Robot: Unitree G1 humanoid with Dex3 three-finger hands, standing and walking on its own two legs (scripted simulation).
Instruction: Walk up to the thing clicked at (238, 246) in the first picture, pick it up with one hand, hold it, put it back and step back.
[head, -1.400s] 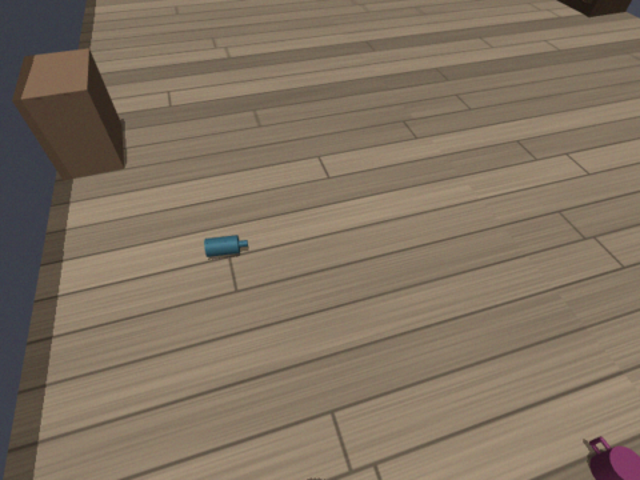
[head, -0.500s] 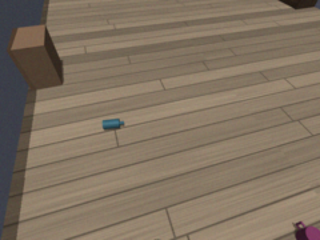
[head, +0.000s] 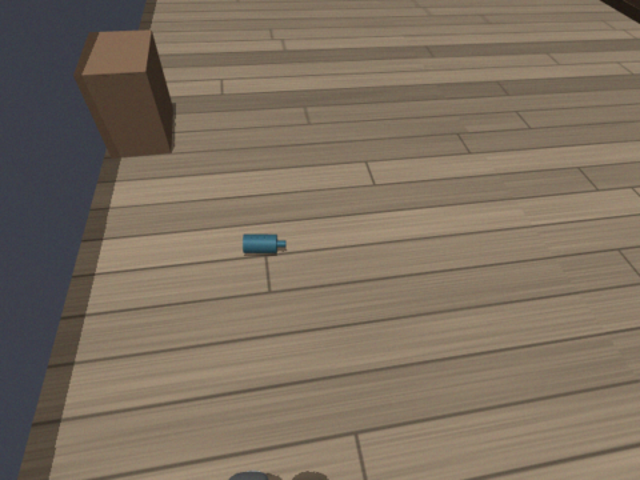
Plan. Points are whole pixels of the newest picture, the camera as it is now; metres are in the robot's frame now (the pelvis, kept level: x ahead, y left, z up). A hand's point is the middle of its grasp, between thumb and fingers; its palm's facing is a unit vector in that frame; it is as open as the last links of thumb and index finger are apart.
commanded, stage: walk up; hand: left
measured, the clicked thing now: (265, 243) +1.03 +0.23 -0.73
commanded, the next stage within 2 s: none
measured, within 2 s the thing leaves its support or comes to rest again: neither
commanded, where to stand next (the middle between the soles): +0.70 +0.02 m, yaw +4 degrees
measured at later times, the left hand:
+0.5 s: hand (150, 358) +0.30 +0.28 -0.13, palm faces +0.02 -0.92 -0.39, open 7.4 cm
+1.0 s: hand (150, 320) +0.39 +0.32 -0.16, palm faces +0.06 -0.94 -0.33, open 7.4 cm
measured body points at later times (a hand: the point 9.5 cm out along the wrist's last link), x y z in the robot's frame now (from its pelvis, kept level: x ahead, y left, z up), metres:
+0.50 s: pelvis +0.20 +0.00 -0.01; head +0.22 -0.02 +0.43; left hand +0.30 +0.33 -0.10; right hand +0.23 -0.31 -0.14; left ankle +0.09 +0.14 -0.71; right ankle +0.31 -0.10 -0.73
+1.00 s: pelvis +0.40 +0.04 -0.01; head +0.42 +0.07 +0.44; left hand +0.38 +0.37 -0.14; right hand +0.54 -0.26 -0.09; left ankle +0.46 +0.15 -0.73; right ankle +0.35 -0.10 -0.67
